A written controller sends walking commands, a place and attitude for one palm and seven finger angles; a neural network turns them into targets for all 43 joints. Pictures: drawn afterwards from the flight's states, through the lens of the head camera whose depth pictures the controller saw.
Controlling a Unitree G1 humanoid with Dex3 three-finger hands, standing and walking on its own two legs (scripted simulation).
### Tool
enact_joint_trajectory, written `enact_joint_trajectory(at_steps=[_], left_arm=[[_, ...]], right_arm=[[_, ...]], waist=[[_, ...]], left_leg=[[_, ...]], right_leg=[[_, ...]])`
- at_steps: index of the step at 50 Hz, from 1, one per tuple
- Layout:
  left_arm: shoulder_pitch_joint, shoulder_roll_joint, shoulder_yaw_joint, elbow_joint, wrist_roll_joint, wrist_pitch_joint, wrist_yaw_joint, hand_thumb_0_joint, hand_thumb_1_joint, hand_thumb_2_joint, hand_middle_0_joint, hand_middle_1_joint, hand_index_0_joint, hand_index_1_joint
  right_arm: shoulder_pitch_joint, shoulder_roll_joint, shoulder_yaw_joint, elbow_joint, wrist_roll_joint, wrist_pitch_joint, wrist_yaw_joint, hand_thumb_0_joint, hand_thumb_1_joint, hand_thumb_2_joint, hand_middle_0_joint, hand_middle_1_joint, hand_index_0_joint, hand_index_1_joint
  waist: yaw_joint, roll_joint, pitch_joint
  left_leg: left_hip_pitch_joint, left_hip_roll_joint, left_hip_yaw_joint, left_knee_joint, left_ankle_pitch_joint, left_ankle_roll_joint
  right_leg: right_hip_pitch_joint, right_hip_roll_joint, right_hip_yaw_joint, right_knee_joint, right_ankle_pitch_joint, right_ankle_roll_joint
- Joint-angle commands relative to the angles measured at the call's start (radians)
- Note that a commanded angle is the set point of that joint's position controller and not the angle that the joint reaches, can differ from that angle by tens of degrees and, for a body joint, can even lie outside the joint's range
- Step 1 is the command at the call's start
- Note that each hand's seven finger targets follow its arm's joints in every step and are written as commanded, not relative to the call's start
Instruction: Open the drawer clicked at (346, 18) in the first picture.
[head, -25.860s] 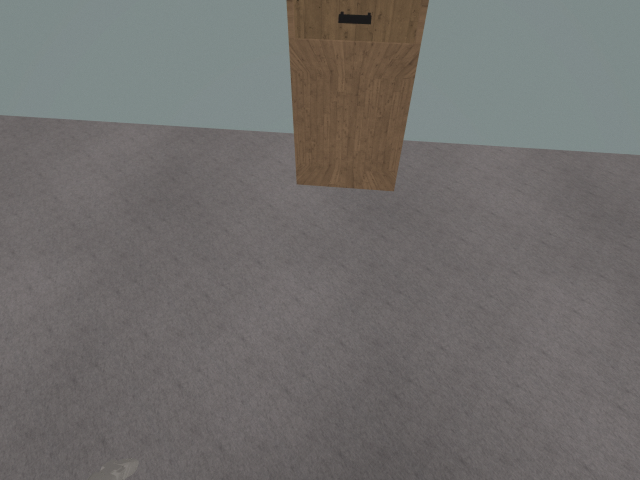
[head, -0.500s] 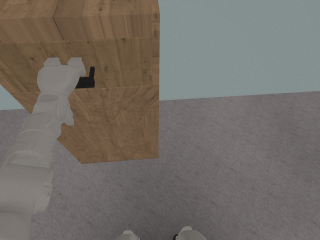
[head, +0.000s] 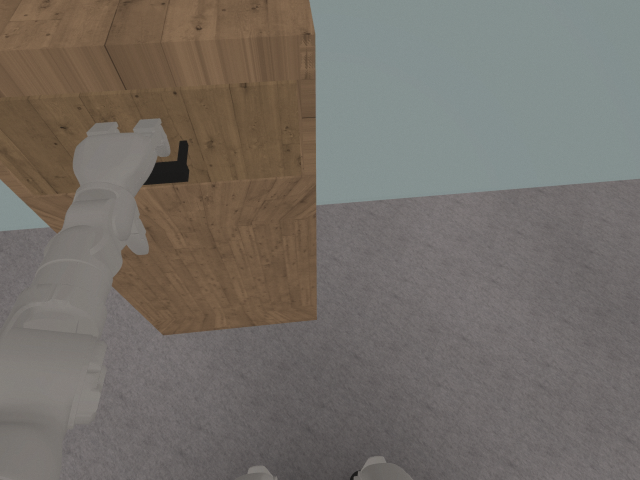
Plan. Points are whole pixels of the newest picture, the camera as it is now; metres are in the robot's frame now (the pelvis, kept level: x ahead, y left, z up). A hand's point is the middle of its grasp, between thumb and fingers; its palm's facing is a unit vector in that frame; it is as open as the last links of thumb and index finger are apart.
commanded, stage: lift the fingers back up to retry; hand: left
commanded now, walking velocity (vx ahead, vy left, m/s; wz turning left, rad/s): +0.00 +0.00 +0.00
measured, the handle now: (148, 162) +0.54 +0.22 +0.05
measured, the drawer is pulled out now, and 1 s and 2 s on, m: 0.00 0.00 0.00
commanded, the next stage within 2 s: re-aim the fingers above the handle in 0.58 s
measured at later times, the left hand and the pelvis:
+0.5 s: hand (102, 156) +0.49 +0.25 +0.11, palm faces +0.00 -0.04 -1.00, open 13.8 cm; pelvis +0.04 +0.01 +0.02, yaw +1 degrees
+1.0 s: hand (108, 153) +0.50 +0.24 +0.11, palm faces -0.02 -0.01 -1.00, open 13.6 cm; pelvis +0.04 +0.00 +0.02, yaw +2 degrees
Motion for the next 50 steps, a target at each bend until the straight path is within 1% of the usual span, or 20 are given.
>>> enact_joint_trajectory(at_steps=[1, 4, 6, 11, 12, 13, 15, 17, 18, 21, 22, 23, 25, 28, 29, 34, 38, 41, 47, 50], left_arm=[[-0.451, 0.332, 0.101, -0.197, 0.000, 0.034, 0.053, 0.000, -0.500, 0.300, -0.300, -1.200, -0.300, -1.200], [-0.475, 0.344, 0.118, -0.230, 0.001, 0.039, 0.066, 0.000, -0.500, 0.300, -0.300, -1.200, -0.300, -1.200], [-0.473, 0.316, 0.100, -0.243, -0.004, 0.048, 0.062, 0.000, -0.500, 0.300, -0.300, -1.200, -0.300, -1.200], [-0.462, 0.262, 0.049, -0.253, -0.028, 0.071, 0.001, 0.000, -0.500, 0.300, -0.300, -1.200, -0.300, -1.200], [-0.459, 0.256, 0.044, -0.282, -0.038, 0.065, -0.019, 0.000, -0.500, 0.300, -0.300, -1.200, -0.300, -1.200], [-0.435, 0.222, 0.020, -0.296, -0.045, 0.064, -0.037, 0.000, -0.500, 0.300, -0.300, -1.200, -0.300, -1.200], [-0.419, 0.215, 0.017, -0.353, -0.063, 0.051, -0.073, 0.000, -0.500, 0.300, -0.300, -1.200, -0.300, -1.200], [-0.384, 0.270, 0.063, -0.390, -0.076, 0.036, -0.096, 0.000, -0.500, 0.300, -0.300, -1.200, -0.300, -1.200], [-0.388, 0.237, 0.037, -0.404, -0.077, 0.030, -0.103, 0.000, -0.500, 0.300, -0.300, -1.200, -0.300, -1.200], [-0.318, 0.234, 0.051, -0.419, -0.078, 0.031, -0.111, 0.000, -0.500, 0.300, -0.300, -1.200, -0.300, -1.200], [-0.292, 0.232, 0.056, -0.439, -0.083, 0.032, -0.114, 0.000, -0.500, 0.300, -0.300, -1.200, -0.300, -1.200], [-0.237, 0.206, 0.043, -0.393, -0.080, 0.046, -0.116, 0.000, -0.500, 0.300, -0.300, -1.200, -0.300, -1.200], [-0.253, 0.183, 0.019, -0.377, -0.079, 0.063, -0.121, 0.000, -0.500, 0.300, -0.300, -1.200, -0.300, -1.200], [-0.282, 0.216, 0.040, -0.423, -0.072, 0.062, -0.120, 0.000, -0.500, 0.300, -0.300, -1.200, -0.300, -1.200], [-0.325, 0.191, 0.013, -0.448, -0.070, 0.058, -0.120, 0.000, -0.500, 0.300, -0.300, -1.200, -0.300, -1.200], [-0.438, 0.226, 0.034, -0.459, -0.066, 0.014, -0.097, 0.000, -0.500, 0.300, -0.300, -1.200, -0.300, -1.200], [-0.459, 0.233, 0.042, -0.451, -0.063, -0.002, -0.071, 0.000, -0.500, 0.300, -0.300, -1.200, -0.300, -1.200], [-0.421, 0.219, 0.038, -0.341, -0.059, 0.030, -0.061, 0.000, -0.500, 0.300, -0.300, -1.200, -0.300, -1.200], [-0.371, 0.240, 0.034, -0.228, -0.059, 0.078, -0.106, 0.000, -0.500, 0.300, -0.300, -1.200, -0.300, -1.200], [-0.395, 0.182, -0.021, -0.252, -0.064, 0.065, -0.128, 0.000, -0.500, 0.300, -0.300, -1.200, -0.300, -1.200]], right_arm=[[0.085, -0.152, -0.063, -0.066, -0.004, -0.027, -0.008, 0.000, -0.900, -0.900, 0.200, 0.300, 0.200, 0.300], [0.077, -0.150, -0.067, -0.061, -0.008, -0.026, -0.006, 0.000, -0.900, -0.900, 0.200, 0.300, 0.200, 0.300], [0.072, -0.147, -0.068, -0.061, -0.008, -0.028, -0.004, 0.000, -0.900, -0.900, 0.200, 0.300, 0.200, 0.300], [0.070, -0.152, -0.073, -0.055, -0.004, -0.025, -0.002, 0.000, -0.900, -0.900, 0.200, 0.300, 0.200, 0.300], [0.069, -0.155, -0.075, -0.054, -0.005, -0.023, -0.003, 0.000, -0.900, -0.900, 0.200, 0.300, 0.200, 0.300], [0.068, -0.150, -0.076, -0.056, -0.004, -0.021, 0.000, 0.000, -0.900, -0.900, 0.200, 0.300, 0.200, 0.300], [0.061, -0.152, -0.078, -0.062, -0.005, -0.014, 0.002, 0.000, -0.900, -0.900, 0.200, 0.300, 0.200, 0.300], [0.047, -0.156, -0.074, -0.072, -0.003, -0.003, 0.001, 0.000, -0.900, -0.900, 0.200, 0.300, 0.200, 0.300], [0.037, -0.150, -0.073, -0.074, -0.003, -0.001, 0.003, 0.000, -0.900, -0.900, 0.200, 0.300, 0.200, 0.300], [0.019, -0.146, -0.073, -0.080, 0.001, 0.010, 0.014, 0.000, -0.900, -0.900, 0.200, 0.300, 0.200, 0.300], [0.014, -0.149, -0.072, -0.086, -0.001, 0.013, 0.019, 0.000, -0.900, -0.900, 0.200, 0.300, 0.200, 0.300], [0.005, -0.144, -0.071, -0.088, 0.001, 0.018, 0.024, 0.000, -0.900, -0.900, 0.200, 0.300, 0.200, 0.300], [-0.004, -0.148, -0.066, -0.089, 0.004, 0.026, 0.028, 0.000, -0.900, -0.900, 0.200, 0.300, 0.200, 0.300], [-0.015, -0.148, -0.070, -0.097, 0.003, 0.032, 0.028, 0.000, -0.900, -0.900, 0.200, 0.300, 0.200, 0.300], [-0.018, -0.145, -0.069, -0.100, 0.001, 0.032, 0.026, 0.000, -0.900, -0.900, 0.200, 0.300, 0.200, 0.300], [-0.015, -0.137, -0.070, -0.083, -0.007, 0.023, 0.009, 0.000, -0.900, -0.900, 0.200, 0.300, 0.200, 0.300], [-0.008, -0.129, -0.071, -0.070, -0.011, 0.014, 0.006, 0.000, -0.900, -0.900, 0.200, 0.300, 0.200, 0.300], [-0.006, -0.133, -0.066, -0.058, -0.009, 0.017, 0.009, 0.000, -0.900, -0.900, 0.200, 0.300, 0.200, 0.300], [0.004, -0.149, -0.058, -0.069, -0.002, 0.031, 0.005, 0.000, -0.900, -0.900, 0.200, 0.300, 0.200, 0.300], [0.007, -0.147, -0.061, -0.071, 0.003, 0.032, 0.005, 0.000, -0.900, -0.900, 0.200, 0.300, 0.200, 0.300]], waist=[[0.018, 0.016, -0.376], [0.018, 0.020, -0.406], [0.019, 0.037, -0.416], [0.011, 0.025, -0.407], [0.011, 0.032, -0.436], [0.015, 0.041, -0.440], [0.022, 0.043, -0.430], [0.036, 0.024, -0.410], [0.033, 0.034, -0.387], [0.053, 0.027, -0.342], [0.067, 0.035, -0.359], [0.065, 0.006, -0.320], [0.060, -0.027, -0.284], [0.065, -0.011, -0.335], [0.054, -0.009, -0.352], [0.031, 0.001, -0.370], [0.036, 0.046, -0.428], [0.031, 0.010, -0.357], [0.033, -0.071, -0.344], [0.020, -0.060, -0.314]], left_leg=[[0.218, -0.041, -0.014, -0.103, 0.202, 0.030], [0.269, -0.039, -0.019, -0.107, 0.255, 0.030], [0.302, -0.038, -0.019, -0.115, 0.285, 0.028], [0.370, -0.031, -0.022, -0.134, 0.351, 0.027], [0.409, -0.028, -0.027, -0.133, 0.403, 0.026], [0.436, -0.027, -0.027, -0.131, 0.442, 0.027], [0.472, -0.022, -0.033, -0.133, 0.509, 0.025], [0.468, -0.023, -0.040, -0.140, 0.553, 0.026], [0.473, -0.023, -0.041, -0.143, 0.568, 0.026], [0.483, -0.018, -0.049, -0.149, 0.625, 0.018], [0.488, -0.017, -0.047, -0.150, 0.669, 0.016], [0.473, -0.017, -0.043, -0.152, 0.645, 0.016], [0.439, -0.019, -0.037, -0.164, 0.586, 0.015], [0.461, -0.024, -0.034, -0.164, 0.577, 0.016], [0.475, -0.027, -0.034, -0.159, 0.576, 0.018], [0.479, -0.038, -0.037, -0.147, 0.513, 0.021], [0.491, -0.044, -0.035, -0.132, 0.550, 0.017], [0.435, -0.044, -0.029, -0.140, 0.485, 0.015], [0.348, -0.049, -0.010, -0.161, 0.421, 0.022], [0.358, -0.046, -0.009, -0.170, 0.391, 0.026]], right_leg=[[0.232, 0.019, -0.009, -0.115, 0.156, -0.017], [0.252, 0.021, -0.014, -0.117, 0.192, -0.019], [0.267, 0.023, -0.016, -0.124, 0.215, -0.021], [0.288, 0.023, -0.021, -0.151, 0.262, -0.020], [0.302, 0.023, -0.022, -0.153, 0.292, -0.023], [0.300, 0.023, -0.024, -0.154, 0.310, -0.021], [0.304, 0.025, -0.028, -0.162, 0.335, -0.020], [0.338, 0.025, -0.027, -0.167, 0.362, -0.024], [0.328, 0.024, -0.029, -0.166, 0.365, -0.022], [0.321, 0.027, -0.038, -0.167, 0.367, -0.026], [0.342, 0.025, -0.035, -0.167, 0.389, -0.029], [0.333, 0.026, -0.038, -0.168, 0.379, -0.026], [0.331, 0.024, -0.042, -0.171, 0.367, -0.027], [0.359, 0.019, -0.032, -0.169, 0.376, -0.028], [0.354, 0.020, -0.031, -0.168, 0.380, -0.027], [0.341, 0.017, -0.025, -0.166, 0.360, -0.026], [0.352, 0.015, -0.021, -0.152, 0.396, -0.027], [0.331, 0.018, -0.030, -0.156, 0.366, -0.028], [0.418, 0.007, -0.018, -0.172, 0.408, -0.022], [0.386, 0.007, -0.017, -0.182, 0.379, -0.019]])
